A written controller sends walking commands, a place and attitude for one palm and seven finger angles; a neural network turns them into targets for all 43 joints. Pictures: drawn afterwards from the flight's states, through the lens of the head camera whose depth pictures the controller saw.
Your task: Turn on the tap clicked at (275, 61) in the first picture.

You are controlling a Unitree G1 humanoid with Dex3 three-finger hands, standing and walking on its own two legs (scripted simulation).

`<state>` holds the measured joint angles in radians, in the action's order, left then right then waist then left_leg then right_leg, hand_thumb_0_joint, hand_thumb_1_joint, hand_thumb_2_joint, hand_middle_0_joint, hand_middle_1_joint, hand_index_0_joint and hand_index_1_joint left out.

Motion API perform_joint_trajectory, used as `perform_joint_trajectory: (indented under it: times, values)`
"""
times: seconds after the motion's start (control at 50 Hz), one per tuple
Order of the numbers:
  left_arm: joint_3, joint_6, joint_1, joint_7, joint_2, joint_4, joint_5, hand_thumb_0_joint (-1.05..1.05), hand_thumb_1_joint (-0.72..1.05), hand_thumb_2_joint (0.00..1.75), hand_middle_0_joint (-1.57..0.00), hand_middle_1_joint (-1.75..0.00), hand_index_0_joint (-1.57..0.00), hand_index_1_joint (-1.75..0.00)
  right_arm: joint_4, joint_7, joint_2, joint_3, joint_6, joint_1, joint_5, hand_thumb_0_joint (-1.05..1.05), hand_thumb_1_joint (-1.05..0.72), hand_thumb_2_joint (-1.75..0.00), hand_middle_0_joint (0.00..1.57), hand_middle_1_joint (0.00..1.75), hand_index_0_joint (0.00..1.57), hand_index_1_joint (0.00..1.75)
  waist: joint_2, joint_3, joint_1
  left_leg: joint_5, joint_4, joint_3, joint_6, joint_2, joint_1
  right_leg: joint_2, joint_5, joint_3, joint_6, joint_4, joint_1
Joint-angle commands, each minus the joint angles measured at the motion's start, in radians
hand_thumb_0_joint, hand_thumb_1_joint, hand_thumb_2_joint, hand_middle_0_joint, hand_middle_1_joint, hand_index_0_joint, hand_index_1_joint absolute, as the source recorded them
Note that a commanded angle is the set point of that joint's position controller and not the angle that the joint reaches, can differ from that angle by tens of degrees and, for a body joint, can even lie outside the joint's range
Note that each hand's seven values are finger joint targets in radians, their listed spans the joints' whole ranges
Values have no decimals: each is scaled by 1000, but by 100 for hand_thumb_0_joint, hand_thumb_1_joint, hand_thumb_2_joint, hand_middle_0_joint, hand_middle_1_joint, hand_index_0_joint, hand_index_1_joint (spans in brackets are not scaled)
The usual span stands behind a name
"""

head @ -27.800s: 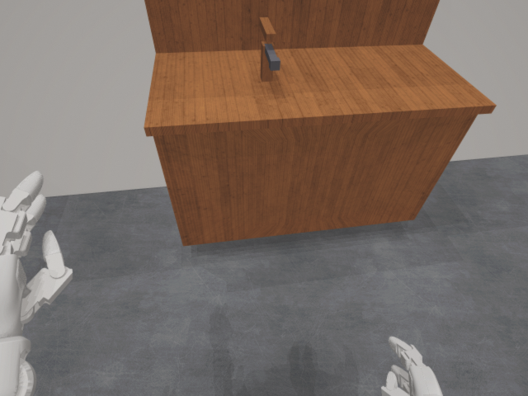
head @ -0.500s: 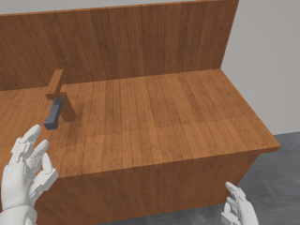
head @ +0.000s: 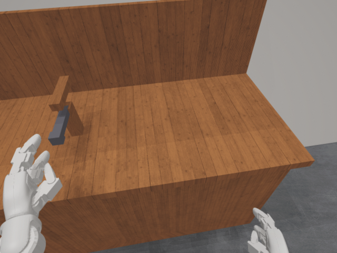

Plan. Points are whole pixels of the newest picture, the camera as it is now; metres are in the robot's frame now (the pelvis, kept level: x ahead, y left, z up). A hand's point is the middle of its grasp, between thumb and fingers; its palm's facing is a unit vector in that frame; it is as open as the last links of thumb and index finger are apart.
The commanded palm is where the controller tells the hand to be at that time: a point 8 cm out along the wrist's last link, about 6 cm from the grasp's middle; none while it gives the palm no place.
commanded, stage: reach beside the lever's end, fingers flat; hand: left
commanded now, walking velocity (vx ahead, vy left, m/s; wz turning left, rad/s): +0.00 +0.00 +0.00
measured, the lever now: (56, 138) +0.35 +0.35 +0.08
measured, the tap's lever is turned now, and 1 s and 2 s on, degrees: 0 0 0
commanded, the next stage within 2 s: push the lever round in 1.70 s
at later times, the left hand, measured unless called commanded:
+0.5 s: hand (46, 169) +0.24 +0.30 +0.11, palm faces +0.52 -0.85 -0.11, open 7.6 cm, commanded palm +0.21 +0.34 +0.11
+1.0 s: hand (42, 155) +0.28 +0.34 +0.09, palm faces +0.52 -0.85 -0.11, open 7.8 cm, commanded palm +0.25 +0.38 +0.09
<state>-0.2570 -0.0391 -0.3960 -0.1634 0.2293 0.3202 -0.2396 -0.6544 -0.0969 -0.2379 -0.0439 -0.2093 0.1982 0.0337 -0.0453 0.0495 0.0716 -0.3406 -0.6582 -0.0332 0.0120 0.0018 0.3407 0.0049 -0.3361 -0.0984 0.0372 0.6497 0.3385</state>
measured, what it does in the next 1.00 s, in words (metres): stands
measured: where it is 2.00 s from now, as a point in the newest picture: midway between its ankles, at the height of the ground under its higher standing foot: outside the picture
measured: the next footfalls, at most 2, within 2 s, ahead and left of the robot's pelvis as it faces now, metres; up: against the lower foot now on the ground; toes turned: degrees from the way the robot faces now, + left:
none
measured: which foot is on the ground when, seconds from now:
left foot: down 0.00-1.00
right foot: down 0.00-1.00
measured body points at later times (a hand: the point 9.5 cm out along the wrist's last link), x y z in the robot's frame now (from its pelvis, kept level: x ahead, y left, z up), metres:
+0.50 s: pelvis +0.00 +0.00 +0.00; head +0.01 -0.01 +0.45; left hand +0.21 +0.34 +0.12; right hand +0.18 -0.23 -0.09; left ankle +0.00 +0.13 -0.72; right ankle +0.01 -0.09 -0.72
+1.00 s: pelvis +0.00 +0.01 +0.00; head +0.03 +0.00 +0.45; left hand +0.25 +0.38 +0.10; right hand +0.16 -0.24 -0.10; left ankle +0.00 +0.13 -0.72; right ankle +0.01 -0.09 -0.72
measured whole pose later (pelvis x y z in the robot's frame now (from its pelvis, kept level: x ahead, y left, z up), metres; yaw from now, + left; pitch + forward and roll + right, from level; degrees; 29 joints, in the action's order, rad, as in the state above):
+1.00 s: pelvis +0.00 +0.01 +0.00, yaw -1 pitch +5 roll -1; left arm -0.49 0.12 0.03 0.02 0.37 -0.32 -0.25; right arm -0.71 -0.11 -0.27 -0.02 -0.19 0.22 0.04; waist -0.03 0.04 0.04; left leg -0.34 -0.68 -0.02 0.00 0.00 0.43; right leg 0.00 -0.32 -0.09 0.02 0.64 0.42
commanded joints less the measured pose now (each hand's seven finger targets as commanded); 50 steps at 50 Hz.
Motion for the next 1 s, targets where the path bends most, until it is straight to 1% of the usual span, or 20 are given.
perform_joint_trajectory:
  times: [0.0, 0.06, 0.08, 0.14, 0.18, 0.2, 0.26, 0.28, 0.34, 0.38, 0.44, 0.48, 0.56, 0.6, 0.66, 0.78, 0.84, 0.9, 0.94, 0.98]
  values:
    - [-130, 83, 184, 4, 189, 165, 7, 0, 90, 90, -19, -29, -19, -29, 146, -17, -110, 48, -48, -139, 8, 0, -90, -90, 20, 30, 20, 30, 7, 87, -13, 146, 100, -9, -31, -17, -15, 9, 106, 58, -19, -148, -39]
    - [-142, 93, 222, 23, 203, 116, -1, 0, 90, 90, -19, -28, -19, -28, 135, -19, -114, 50, -51, -136, 7, 0, -90, -90, 20, 30, 20, 30, -1, 102, -15, 160, 99, -7, -32, -18, -16, 8, 129, 61, -18, -147, -54]
    - [-158, 97, 233, 27, 221, 111, 3, 0, 90, 90, -19, -28, -19, -28, 132, -19, -112, 49, -52, -142, 12, 0, -90, -90, 20, 30, 20, 30, -36, 97, -12, 164, 103, -8, -30, -18, -21, 8, 133, 62, -14, -149, -55]
    - [-150, 109, 230, 47, 207, 70, -8, 0, 90, 90, -19, -27, -19, -27, 130, -16, -119, 53, -58, -128, 10, 0, -90, -90, 20, 30, 20, 30, -4, 123, -11, 200, 102, -6, -29, -17, -24, 7, 189, 58, -16, -137, -74]
    - [-211, 109, 209, 54, 255, 21, -14, 0, 90, 90, -19, -26, -19, -26, 122, -18, -122, 58, -56, -128, 12, 0, -90, -90, 20, 30, 20, 30, 20, 119, -1, 209, 104, -4, -30, -16, -14, 4, 203, 58, -16, -139, -83]
    - [-194, 113, 234, 60, 232, 25, -19, 0, 90, 90, -19, -26, -19, -26, 127, -17, -122, 60, -53, -122, 11, 0, -90, -90, 20, 30, 20, 30, 35, 139, -9, 225, 103, -1, -30, -17, -21, 7, 223, 57, -19, -134, -87]
    - [-198, 124, 289, 69, 243, -2, -21, 0, 90, 90, -18, -25, -18, -25, 122, -18, -125, 60, -56, -119, 16, 0, -90, -90, 20, 30, 20, 30, 18, 113, -16, 212, 106, -2, -29, -16, -16, 4, 205, 56, -18, -139, -68]
    - [-219, 134, 293, 65, 261, 10, -16, 0, 90, 90, -18, -25, -18, -25, 120, -18, -121, 61, -58, -126, 15, 0, -90, -90, 20, 30, 20, 30, -24, 127, -6, 221, 106, 1, -28, -16, -28, 4, 211, 58, -15, -137, -76]
    - [-209, 150, 302, 75, 254, -43, -17, 0, 90, 90, -18, -24, -18, -24, 116, -16, -130, 64, -60, -111, 14, 0, -90, -90, 20, 30, 20, 30, 25, 123, -19, 216, 102, -1, -30, -16, -14, 2, 209, 54, -18, -132, -61]
    - [-240, 161, 353, 81, 295, -69, -15, 0, 90, 90, -18, -24, -18, -24, 104, -21, -129, 63, -57, -121, 18, 0, -90, -90, 20, 30, 20, 30, -8, 106, -20, 191, 106, 0, -30, -16, -8, 3, 180, 61, -16, -140, -55]
    - [-205, 174, 426, 96, 277, -99, -16, 0, 90, 90, -18, -23, -18, -23, 103, -25, -136, 61, -64, -115, 17, 0, -90, -90, 20, 30, 20, 30, -14, 119, -33, 168, 108, -7, -31, -17, -15, 1, 149, 58, -16, -137, -35]
    - [-237, 178, 451, 98, 316, -135, -10, 0, 90, 90, -18, -22, -18, -22, 94, -30, -137, 61, -64, -126, 17, 0, -90, -90, 20, 30, 20, 30, -19, 117, -28, 151, 111, -9, -34, -17, -12, 1, 130, 59, -15, -142, -36]
    - [-248, 182, 479, 115, 330, -198, -17, 0, 90, 90, -17, -21, -17, -21, 91, -31, -144, 65, -63, -107, 15, 0, -90, -90, 20, 30, 20, 30, 2, 159, -27, 180, 107, -10, -33, -17, -13, -1, 167, 58, -15, -132, -57]
    - [-262, 185, 466, 121, 340, -219, -13, 0, 90, 90, -17, -21, -17, -21, 91, -28, -141, 65, -60, -102, 15, 0, -90, -90, 20, 30, 20, 30, -31, 176, -17, 205, 105, -6, -32, -19, -15, 1, 197, 60, -13, -125, -71]
    - [-275, 177, 508, 137, 358, -288, -22, 0, 90, 90, -17, -20, -17, -20, 89, -29, -150, 65, -51, -93, 18, 0, -90, -90, 20, 30, 20, 30, 20, 154, -27, 197, 101, -7, -34, -17, 11, -3, 197, 57, -17, -124, -55]
    - [-314, 214, 566, 150, 409, -320, -5, 0, 90, 90, -16, -19, -16, -19, 85, -27, -150, 71, -41, -74, 14, 0, -90, -90, 20, 30, 20, 30, -39, 196, -26, 248, 86, -7, -32, -16, -11, -8, 241, 56, -13, -103, -59]
    - [-307, 229, 560, 169, 397, -360, -13, 0, 90, 90, -16, -18, -16, -18, 85, -23, -156, 77, -36, -56, 13, 0, -90, -90, 20, 30, 20, 30, -21, 201, -33, 259, 77, -6, -34, -15, -2, -10, 259, 55, -15, -96, -49]
    - [-315, 234, 617, 182, 420, -407, -12, 0, 90, 90, -16, -17, -16, -17, 74, -28, -162, 75, -29, -49, 16, 0, -90, -90, 20, 30, 20, 30, -27, 174, -48, 238, 74, -8, -36, -14, 12, -10, 239, 55, -15, -96, -22]
    - [-334, 228, 653, 194, 448, -470, -17, 0, 90, 90, -16, -17, -16, -17, 71, -34, -171, 77, -21, -40, 16, 0, -90, -90, 20, 30, 20, 30, 16, 170, -52, 200, 70, -10, -40, -17, 45, -12, 204, 57, -19, -97, -13]
    - [-360, 239, 720, 195, 502, -479, -2, 0, 90, 90, -15, -16, -15, -16, 63, -39, -170, 76, -14, -39, 17, 0, -90, -90, 20, 30, 20, 30, -36, 180, -53, 188, 65, -10, -41, -17, 45, -10, 188, 63, -17, -96, -11]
